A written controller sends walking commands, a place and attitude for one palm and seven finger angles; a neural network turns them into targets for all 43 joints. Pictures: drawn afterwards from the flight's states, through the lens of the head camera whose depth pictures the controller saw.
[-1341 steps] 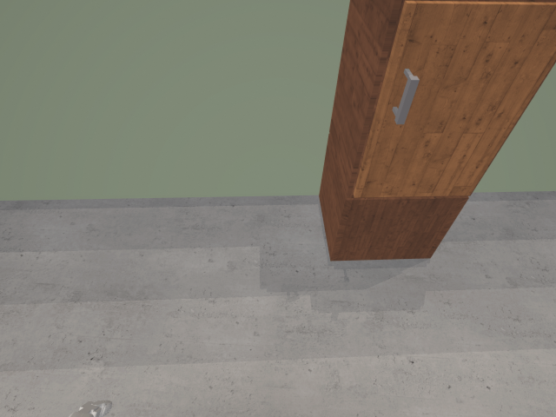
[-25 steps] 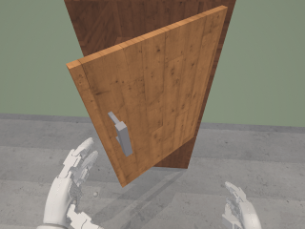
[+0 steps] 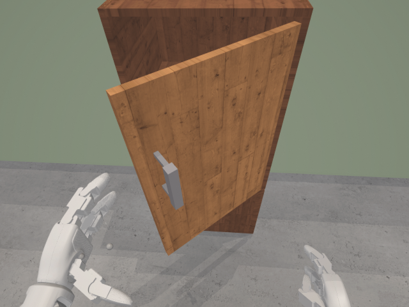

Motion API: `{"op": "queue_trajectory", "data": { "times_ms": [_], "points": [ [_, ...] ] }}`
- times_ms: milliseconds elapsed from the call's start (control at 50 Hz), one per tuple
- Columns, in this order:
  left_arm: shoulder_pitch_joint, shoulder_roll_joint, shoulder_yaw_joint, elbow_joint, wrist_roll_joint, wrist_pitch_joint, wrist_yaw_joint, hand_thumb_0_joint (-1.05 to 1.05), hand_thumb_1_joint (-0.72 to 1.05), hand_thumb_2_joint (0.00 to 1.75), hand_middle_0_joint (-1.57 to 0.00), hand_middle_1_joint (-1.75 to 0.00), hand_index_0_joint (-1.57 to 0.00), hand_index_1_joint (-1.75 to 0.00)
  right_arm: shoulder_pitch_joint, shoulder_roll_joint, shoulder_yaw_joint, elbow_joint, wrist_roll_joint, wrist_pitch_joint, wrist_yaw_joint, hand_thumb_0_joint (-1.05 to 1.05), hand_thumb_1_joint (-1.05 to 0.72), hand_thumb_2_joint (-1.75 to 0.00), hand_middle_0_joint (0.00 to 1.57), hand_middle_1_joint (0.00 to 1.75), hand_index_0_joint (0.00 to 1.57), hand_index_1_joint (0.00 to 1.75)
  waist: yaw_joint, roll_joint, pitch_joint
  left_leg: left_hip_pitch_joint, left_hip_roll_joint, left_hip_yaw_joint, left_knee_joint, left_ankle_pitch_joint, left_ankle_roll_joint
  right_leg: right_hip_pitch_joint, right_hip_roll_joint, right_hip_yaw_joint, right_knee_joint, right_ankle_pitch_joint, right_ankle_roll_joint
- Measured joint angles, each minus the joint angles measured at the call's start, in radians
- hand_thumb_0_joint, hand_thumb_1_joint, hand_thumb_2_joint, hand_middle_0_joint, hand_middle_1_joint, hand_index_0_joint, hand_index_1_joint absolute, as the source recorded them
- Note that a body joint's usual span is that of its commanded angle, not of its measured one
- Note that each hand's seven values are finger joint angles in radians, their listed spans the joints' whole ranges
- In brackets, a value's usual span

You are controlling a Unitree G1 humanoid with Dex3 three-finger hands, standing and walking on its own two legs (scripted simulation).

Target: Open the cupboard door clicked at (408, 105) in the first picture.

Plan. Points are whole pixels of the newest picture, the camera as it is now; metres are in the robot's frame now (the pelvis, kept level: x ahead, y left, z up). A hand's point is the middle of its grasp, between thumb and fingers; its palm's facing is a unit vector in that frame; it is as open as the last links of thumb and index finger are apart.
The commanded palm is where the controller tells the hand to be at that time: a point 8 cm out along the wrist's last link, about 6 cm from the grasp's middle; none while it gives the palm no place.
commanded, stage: draw the hand back to the body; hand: left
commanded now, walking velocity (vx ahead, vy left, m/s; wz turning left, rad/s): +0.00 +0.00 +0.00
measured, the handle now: (168, 180) +0.33 +0.11 +0.08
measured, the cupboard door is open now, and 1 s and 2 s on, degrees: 41 41 41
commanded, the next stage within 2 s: step back with the hand held close in 1.24 s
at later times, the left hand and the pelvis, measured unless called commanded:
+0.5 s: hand (51, 223) +0.20 +0.24 +0.16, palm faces +0.31 -0.88 -0.37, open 13.5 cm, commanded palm +0.15 +0.29 +0.17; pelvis +0.02 +0.03 +0.03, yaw +0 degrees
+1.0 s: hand (11, 195) +0.21 +0.28 +0.20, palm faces +0.47 -0.79 -0.39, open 7.9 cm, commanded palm +0.16 +0.31 +0.21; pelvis +0.02 +0.02 +0.04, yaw -1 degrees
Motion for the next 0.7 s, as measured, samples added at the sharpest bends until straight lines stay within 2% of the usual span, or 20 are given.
{"op": "queue_trajectory", "data": {
  "times_ms": [180, 220, 260, 300, 360, 500, 700],
  "points": [
    [0.008, 0.023, 0.043, -0.044, -0.021, 0.043, -0.020, -0.02, -0.47, 0.31, -0.16, -0.30, -0.16, -0.30, -0.006, -0.005, 0.007, 0.027, 0.004, -0.034, -0.002, 0.02, -0.90, -0.90, 0.20, 0.30, 0.20, 0.30, 0.015, 0.001, 0.010, 0.074, -0.007, 0.001, -0.058, 0.017, 0.011, 0.080, -0.003, 0.003, -0.066, 0.021, 0.013],
    [0.002, 0.052, 0.041, -0.057, 0.053, 0.059, 0.048, -0.01, -0.44, 0.32, -0.16, -0.30, -0.16, -0.30, -0.013, 0.001, 0.006, 0.037, -0.008, -0.027, -0.013, 0.02, -0.90, -0.90, 0.20, 0.30, 0.20, 0.30, 0.026, -0.003, 0.021, 0.105, -0.007, 0.006, -0.082, 0.024, 0.013, 0.108, -0.001, 0.008, -0.089, 0.029, 0.014],
    [0.010, 0.070, 0.042, -0.070, 0.110, 0.072, 0.128, -0.01, -0.40, 0.34, -0.16, -0.30, -0.16, -0.30, -0.021, 0.008, 0.007, 0.044, -0.020, -0.016, -0.020, 0.02, -0.90, -0.90, 0.20, 0.30, 0.20, 0.30, 0.025, -0.007, 0.033, 0.139, -0.008, 0.008, -0.117, 0.037, 0.016, 0.141, -0.001, 0.011, -0.124, 0.043, 0.017],
    [0.020, 0.072, 0.044, -0.078, 0.148, 0.080, 0.186, -0.01, -0.35, 0.36, -0.16, -0.30, -0.16, -0.30, -0.026, 0.012, 0.008, 0.050, -0.026, -0.007, -0.021, 0.02, -0.90, -0.90, 0.20, 0.30, 0.20, 0.30, 0.024, -0.008, 0.047, 0.172, -0.010, 0.011, -0.152, 0.052, 0.018, 0.175, 0.000, 0.014, -0.161, 0.059, 0.020],
    [0.033, 0.072, 0.046, -0.084, 0.183, 0.086, 0.239, -0.01, -0.26, 0.40, -0.17, -0.30, -0.17, -0.30, -0.032, 0.013, 0.008, 0.064, -0.033, 0.005, -0.019, 0.01, -0.90, -0.90, 0.20, 0.30, 0.20, 0.30, 0.026, -0.007, 0.064, 0.220, -0.016, 0.016, -0.206, 0.073, 0.022, 0.221, -0.003, 0.020, -0.212, 0.081, 0.026],
    [0.026, 0.084, 0.060, -0.088, 0.217, 0.078, 0.285, -0.01, -0.03, 0.50, -0.17, -0.30, -0.18, -0.30, -0.045, 0.012, 0.008, 0.106, -0.044, 0.024, -0.010, 0.01, -0.90, -0.90, 0.20, 0.30, 0.20, 0.30, 0.036, -0.004, 0.089, 0.318, -0.033, 0.026, -0.318, 0.118, 0.032, 0.309, -0.014, 0.033, -0.305, 0.117, 0.039],
    [-0.037, 0.105, 0.143, -0.065, 0.220, 0.068, 0.293, 0.00, 0.31, 0.65, -0.19, -0.30, -0.19, -0.30, -0.071, 0.016, -0.001, 0.130, -0.052, 0.057, 0.007, 0.01, -0.90, -0.90, 0.20, 0.30, 0.20, 0.30, 0.041, -0.005, 0.109, 0.404, -0.038, 0.036, -0.420, 0.159, 0.032, 0.386, -0.014, 0.046, -0.391, 0.153, 0.043]
  ]
}}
